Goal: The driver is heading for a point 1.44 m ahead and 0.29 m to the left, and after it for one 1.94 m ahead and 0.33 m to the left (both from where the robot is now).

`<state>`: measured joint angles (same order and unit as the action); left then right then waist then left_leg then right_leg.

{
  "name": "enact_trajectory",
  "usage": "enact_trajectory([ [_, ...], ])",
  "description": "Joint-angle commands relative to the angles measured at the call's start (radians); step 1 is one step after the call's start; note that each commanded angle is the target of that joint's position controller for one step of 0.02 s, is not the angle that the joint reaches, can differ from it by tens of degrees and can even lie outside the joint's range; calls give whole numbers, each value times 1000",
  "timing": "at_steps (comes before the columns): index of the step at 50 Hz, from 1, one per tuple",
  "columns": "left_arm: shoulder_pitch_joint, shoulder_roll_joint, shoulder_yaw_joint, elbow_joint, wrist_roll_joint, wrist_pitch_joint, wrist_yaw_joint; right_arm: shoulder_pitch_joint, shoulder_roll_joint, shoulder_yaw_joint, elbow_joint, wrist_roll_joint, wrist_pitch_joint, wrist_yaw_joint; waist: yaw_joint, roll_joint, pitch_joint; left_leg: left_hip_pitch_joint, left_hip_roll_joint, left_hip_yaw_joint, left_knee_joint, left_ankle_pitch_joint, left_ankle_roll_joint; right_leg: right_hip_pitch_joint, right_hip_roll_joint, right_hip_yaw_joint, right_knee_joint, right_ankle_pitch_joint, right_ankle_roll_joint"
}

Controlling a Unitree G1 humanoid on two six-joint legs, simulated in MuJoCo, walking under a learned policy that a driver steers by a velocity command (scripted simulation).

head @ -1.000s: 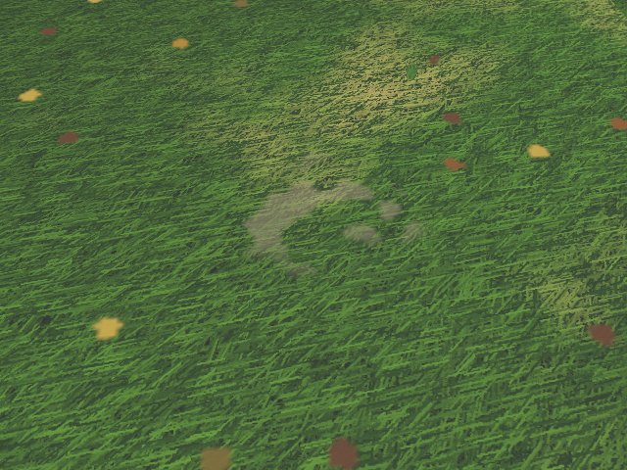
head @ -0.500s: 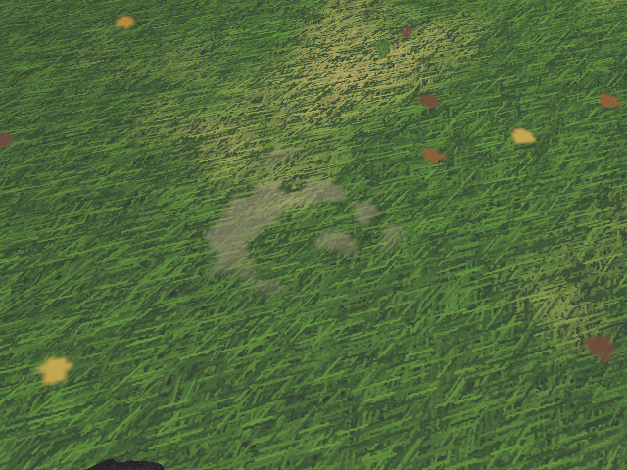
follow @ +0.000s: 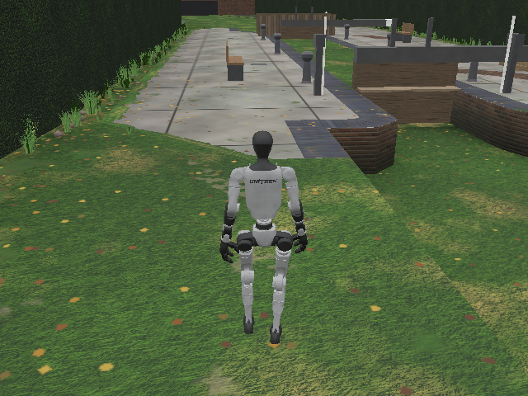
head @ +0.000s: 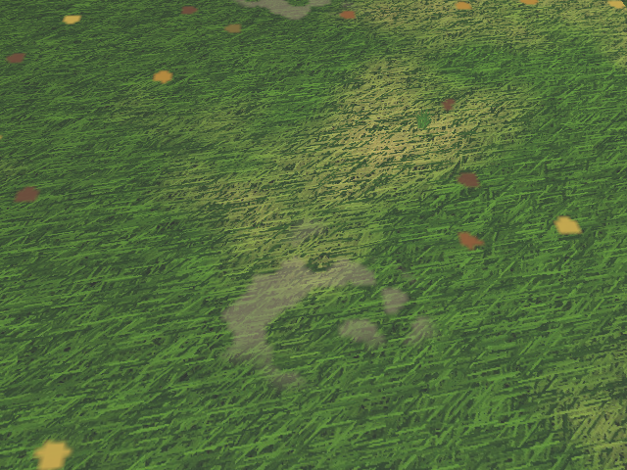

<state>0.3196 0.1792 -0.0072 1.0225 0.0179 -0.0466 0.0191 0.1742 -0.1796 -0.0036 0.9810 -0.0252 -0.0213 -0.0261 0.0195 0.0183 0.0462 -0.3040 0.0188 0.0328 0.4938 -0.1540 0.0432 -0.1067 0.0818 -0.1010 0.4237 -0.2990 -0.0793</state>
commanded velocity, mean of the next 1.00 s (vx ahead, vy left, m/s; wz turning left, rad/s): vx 0.11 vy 0.00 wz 0.00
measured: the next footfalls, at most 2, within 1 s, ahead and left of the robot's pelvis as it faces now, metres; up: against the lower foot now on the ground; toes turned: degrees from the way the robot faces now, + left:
left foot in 0.98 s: +0.21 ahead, +0.15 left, +0.00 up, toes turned +4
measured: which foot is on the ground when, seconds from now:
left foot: down 0.00-0.74, up 0.76-0.96, down 0.98-1.00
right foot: down 0.00-1.00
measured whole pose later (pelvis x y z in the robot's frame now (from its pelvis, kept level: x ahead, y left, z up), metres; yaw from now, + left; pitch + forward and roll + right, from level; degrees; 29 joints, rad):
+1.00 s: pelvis +0.12 +0.06 -0.01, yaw -1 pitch -1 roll +0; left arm 0.53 0.18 0.03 1.19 0.02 -0.06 0.02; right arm 0.19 -0.20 -0.06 1.00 -0.02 -0.07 0.02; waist 0.03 -0.06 0.04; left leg -0.36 0.00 0.10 0.61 -0.23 0.08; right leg 0.03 -0.04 -0.04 0.51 -0.48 -0.01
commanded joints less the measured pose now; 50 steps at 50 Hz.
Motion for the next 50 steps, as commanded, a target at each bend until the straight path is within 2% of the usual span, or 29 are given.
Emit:
enact_trajectory([
  [1,202,31,4,12,-13,4,9,111,-171,-26,17,9,-17,-16,49,137,-96,291,245,-233,-74,617,125,-139,-132,96,9,15,4],
  [2,187,55,6,42,-9,21,20,89,-113,-15,17,20,-11,-10,18,112,-90,216,250,-255,-93,510,147,-75,-115,88,-28,-53,15],
  [3,147,78,13,41,-5,29,22,48,-93,-11,11,17,-8,-4,21,90,-34,150,196,-224,-113,384,113,-54,-117,104,-65,-14,18],
  [5,79,97,20,41,-2,35,19,42,-85,-10,22,16,-3,-7,1,62,-2,117,117,-158,-121,275,57,-22,-141,126,-95,99,17],
  [7,75,70,12,52,-4,34,17,71,-87,-13,48,25,-2,-14,-5,39,-13,150,93,-135,-119,265,42,-16,-162,134,-103,156,18],
  [11,67,61,8,80,-6,32,28,82,-80,-15,74,22,-1,-15,-14,-12,-21,189,96,-134,-117,297,46,-9,-169,132,-116,175,26],
  [19,72,45,2,117,-5,41,34,104,-65,-11,124,19,7,-19,-15,-26,6,174,85,-129,-139,238,39,-5,-179,133,-122,163,26],
  [31,99,22,-8,148,-5,39,37,146,-38,-2,173,19,15,-18,-21,-24,40,157,73,-128,-162,135,30,-37,-186,141,-135,118,22],
  [32,116,19,-9,154,-3,38,36,156,-34,-2,178,19,16,-17,-20,-24,23,160,61,-123,-167,35,31,-33,-179,140,-145,37,17],
  [34,140,41,4,155,2,40,32,155,-58,-15,173,18,24,-13,-13,-37,54,98,19,-101,-123,-232,50,-62,-160,147,-133,-203,-14],
  [35,147,50,10,148,3,42,30,147,-62,-20,164,14,26,-9,-5,-61,90,31,0,-89,-88,-359,60,-84,-175,184,-146,-331,-40],
  [36,174,58,15,145,0,41,28,120,-53,-21,145,12,24,-2,13,-84,139,-65,-18,-74,-38,-409,62,-82,-211,246,-184,-434,-70],
  [37,216,76,23,152,-4,38,28,79,-26,-16,120,9,18,6,35,-132,177,-155,-49,-27,54,-370,53,-53,-277,338,-251,-506,-106],
  [38,234,99,34,159,-4,34,30,36,-5,-12,93,-2,9,14,43,-172,216,-226,-52,38,157,-284,41,-31,-361,425,-315,-526,-145],
  [39,233,106,41,158,1,27,30,8,-16,-16,69,-14,-1,21,46,-162,238,-284,-13,37,236,-253,39,-14,-413,468,-338,-475,-172],
  [40,238,107,45,157,9,19,27,-8,-35,-22,49,-14,-11,26,44,-142,236,-342,9,22,287,-267,38,28,-430,479,-337,-399,-187],
  [41,241,104,48,156,14,9,24,-18,-50,-29,34,-12,-20,31,39,-117,227,-389,26,10,314,-273,35,83,-427,460,-326,-311,-189],
  [43,237,100,52,150,13,-8,21,-37,-57,-38,8,-1,-37,41,30,-93,200,-389,39,11,284,-251,26,136,-394,385,-301,-158,-167],
  [46,207,115,57,137,11,-22,15,-29,-42,-45,-20,11,-43,52,0,-112,163,-202,4,62,180,-185,27,47,-346,273,-245,19,-131],
  [47,174,120,58,129,5,-24,12,36,-29,-47,-6,15,-44,53,-40,-110,146,-54,-23,93,116,-129,34,-40,-317,220,-195,76,-110],
  [48,156,122,58,122,1,-28,7,144,-34,-57,32,18,-44,50,-87,-91,110,135,-71,120,71,-102,42,-131,-276,166,-94,211,-86],
  [49,161,112,52,122,4,-36,1,294,-75,-79,82,16,-49,40,-147,-32,36,340,-75,88,36,-110,61,-212,-224,100,101,341,-58],
  [50,137,62,36,78,-7,-41,-10,466,-186,-109,103,-2,-56,23,-219,172,-59,512,180,-294,-145,-354,141,-397,-108,-12,470,215,9],
])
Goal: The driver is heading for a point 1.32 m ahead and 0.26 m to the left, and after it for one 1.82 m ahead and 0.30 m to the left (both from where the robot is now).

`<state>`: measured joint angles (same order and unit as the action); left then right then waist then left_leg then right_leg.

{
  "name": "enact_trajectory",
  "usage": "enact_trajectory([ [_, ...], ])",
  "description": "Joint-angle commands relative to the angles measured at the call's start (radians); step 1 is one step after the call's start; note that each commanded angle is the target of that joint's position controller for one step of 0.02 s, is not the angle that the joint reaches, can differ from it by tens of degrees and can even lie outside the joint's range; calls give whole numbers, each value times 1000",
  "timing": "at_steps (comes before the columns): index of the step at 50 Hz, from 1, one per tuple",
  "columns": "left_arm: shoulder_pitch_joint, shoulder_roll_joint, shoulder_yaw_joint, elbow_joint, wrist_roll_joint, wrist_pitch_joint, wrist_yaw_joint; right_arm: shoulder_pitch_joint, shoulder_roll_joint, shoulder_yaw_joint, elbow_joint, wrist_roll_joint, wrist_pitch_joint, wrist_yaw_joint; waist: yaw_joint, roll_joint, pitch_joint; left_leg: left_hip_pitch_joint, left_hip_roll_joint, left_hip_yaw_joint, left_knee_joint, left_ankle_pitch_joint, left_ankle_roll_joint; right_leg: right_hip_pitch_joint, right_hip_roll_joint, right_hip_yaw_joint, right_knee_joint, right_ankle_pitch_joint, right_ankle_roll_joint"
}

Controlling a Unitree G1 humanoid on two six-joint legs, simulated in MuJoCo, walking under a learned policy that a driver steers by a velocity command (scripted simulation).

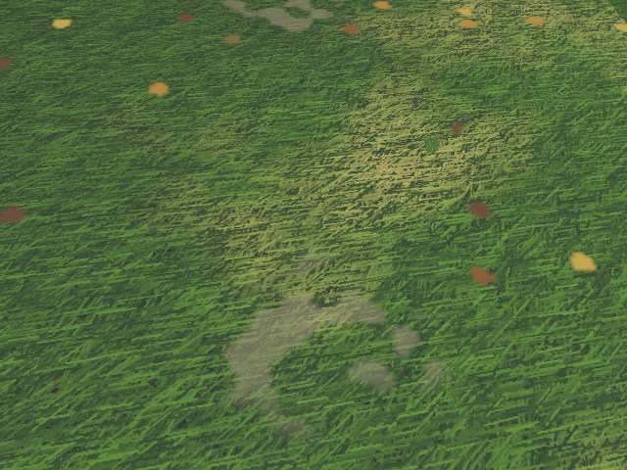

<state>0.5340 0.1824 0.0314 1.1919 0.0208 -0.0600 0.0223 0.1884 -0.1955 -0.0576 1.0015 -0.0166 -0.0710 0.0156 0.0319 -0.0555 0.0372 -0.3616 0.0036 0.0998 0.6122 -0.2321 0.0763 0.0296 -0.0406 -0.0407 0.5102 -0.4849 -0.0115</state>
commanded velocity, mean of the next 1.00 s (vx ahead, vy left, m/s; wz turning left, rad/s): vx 0.47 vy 0.00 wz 0.00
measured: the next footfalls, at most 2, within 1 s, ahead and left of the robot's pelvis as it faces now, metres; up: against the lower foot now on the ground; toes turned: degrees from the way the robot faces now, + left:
right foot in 0.50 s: +0.43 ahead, -0.08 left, +0.00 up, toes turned -4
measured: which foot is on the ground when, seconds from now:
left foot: down 0.00-0.52, up 0.54-1.00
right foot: down 0.00-0.00, up 0.02-0.48, down 0.50-1.00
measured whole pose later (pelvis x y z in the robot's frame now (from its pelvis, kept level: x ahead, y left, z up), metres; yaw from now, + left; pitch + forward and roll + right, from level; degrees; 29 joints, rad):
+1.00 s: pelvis +0.53 +0.01 +0.01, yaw +1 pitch +1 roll -2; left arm 0.47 0.16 0.04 1.08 0.02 -0.10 0.01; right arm 0.01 -0.18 -0.03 0.88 -0.02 -0.05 0.03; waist 0.07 0.02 0.06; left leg -0.55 0.06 0.08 0.58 -0.07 0.07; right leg 0.12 0.07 -0.09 0.19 -0.33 -0.05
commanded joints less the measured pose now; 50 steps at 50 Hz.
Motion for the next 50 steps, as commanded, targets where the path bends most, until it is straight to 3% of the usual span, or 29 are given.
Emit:
enact_trajectory([
  [1,-73,36,-2,-122,0,-29,-20,514,-213,-57,106,-11,4,-18,-205,342,-100,583,382,-770,-456,-343,190,-676,112,-17,655,-62,-57],
  [2,-132,57,8,-144,14,-21,-26,378,-180,-44,83,-6,13,-21,-126,198,-11,462,374,-725,-444,-422,183,-716,27,74,763,2,-83],
  [3,-179,51,7,-160,11,-23,-34,262,-141,-32,43,-3,10,-17,-93,106,56,349,346,-610,-442,-353,163,-717,-16,78,756,116,-94],
  [4,-184,38,9,-162,6,-26,-38,195,-119,-22,25,-1,2,-14,-56,75,72,277,301,-504,-462,-244,139,-677,-43,76,704,187,-95],
  [6,-139,27,12,-150,16,-9,-43,169,-65,0,25,2,-14,-17,-8,97,60,214,232,-353,-478,-55,107,-593,-60,60,633,227,-74],
  [8,-160,36,19,-163,14,9,-47,228,-64,7,47,0,-27,-24,0,106,58,231,213,-281,-479,95,114,-610,-52,34,597,258,-60],
  [10,-245,42,23,-196,13,20,-50,269,-77,9,59,0,-33,-27,-7,106,77,257,209,-243,-496,157,124,-676,-57,16,537,304,-44],
  [14,-454,35,19,-276,7,19,-56,310,-65,19,63,0,-36,-27,-43,114,112,285,185,-175,-510,276,130,-718,-44,-21,311,407,-20],
  [19,-581,39,16,-333,-1,13,-56,356,-81,15,80,0,-41,-34,-68,129,115,374,204,-134,-487,436,124,-640,-6,-56,107,459,-52],
  [22,-530,62,30,-332,0,1,-47,328,-101,8,80,-7,-40,-40,-28,131,77,453,221,-105,-365,731,102,-535,37,-72,53,377,-103],
  [23,-446,79,40,-308,0,-5,-39,316,-114,3,80,-11,-37,-41,8,138,26,467,215,-92,-254,870,89,-437,69,-81,41,337,-121],
  [24,-296,95,53,-258,1,-14,-31,302,-123,0,79,-10,-31,-40,69,123,-52,449,189,-68,-75,912,73,-275,102,-98,-16,349,-141],
  [25,-133,140,72,-210,19,-23,-21,300,-114,4,70,-4,-29,-36,127,97,-144,298,152,-48,154,731,58,-32,28,-20,-36,329,-172],
  [26,-2,244,99,-199,43,-25,-14,366,-24,23,35,30,-28,-23,121,-77,-291,-7,32,5,540,254,17,250,-272,401,-86,148,-270],
  [27,-52,254,101,-200,19,-9,-28,388,-48,9,36,31,-27,-16,82,-136,-345,-193,-89,-104,765,-267,16,283,-381,769,-257,112,-348],
  [28,-181,211,89,-219,-2,-6,-32,282,-90,-3,9,16,-23,-19,35,-30,-188,-274,-5,-157,790,-177,30,150,-336,622,-271,39,-308],
  [29,-254,138,69,-232,-7,-14,-35,204,-85,-2,-12,7,-29,-15,24,34,-82,-271,35,-152,732,-93,32,-1,-299,486,-303,99,-277],
  [30,-285,98,56,-228,-3,-22,-35,185,-64,-1,-13,3,-28,-13,-12,55,-27,-227,68,-150,662,-52,33,-103,-250,387,-332,188,-238],
  [32,-258,49,36,-198,-4,-36,-25,218,-30,1,-5,-22,-1,-3,-59,28,-5,-138,94,-145,577,-34,13,-208,-189,258,-355,333,-199],
  [34,-200,73,37,-176,-5,-50,-20,200,-22,0,-16,-25,18,5,-69,22,2,-151,97,-122,535,-18,-5,-217,-172,203,-366,441,-206],
  [36,-167,101,40,-169,-6,-54,-20,114,-32,0,-51,-25,29,9,-64,20,30,-223,114,-103,467,41,-25,-208,-163,167,-396,449,-212],
  [41,-86,96,30,-159,-9,-51,-22,-107,-36,9,-129,-11,29,16,-14,9,69,-288,109,-54,187,202,-57,-137,-128,95,-414,554,-194],
  [46,0,105,28,-130,-2,-49,-13,-236,-40,15,-176,-5,20,14,30,-9,78,-281,69,-20,16,224,-30,15,-158,71,-371,680,-191],
  [48,1,116,32,-123,4,-45,-7,-249,-51,10,-190,-6,13,13,22,-12,81,-268,56,-20,-26,169,-5,76,-182,70,-330,763,-187],
  [50,-32,133,36,-125,7,-43,-1,-185,-66,1,-178,-7,4,7,-20,-22,50,-150,14,-3,-70,91,29,94,-187,46,-229,982,-166],
])
Velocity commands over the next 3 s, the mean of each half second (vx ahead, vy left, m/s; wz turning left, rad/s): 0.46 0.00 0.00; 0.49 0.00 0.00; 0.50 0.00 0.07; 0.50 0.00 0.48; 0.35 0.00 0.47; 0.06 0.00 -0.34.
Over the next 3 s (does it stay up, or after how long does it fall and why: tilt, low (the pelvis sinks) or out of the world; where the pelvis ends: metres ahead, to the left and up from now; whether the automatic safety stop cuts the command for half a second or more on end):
stays up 1.31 0.19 0.02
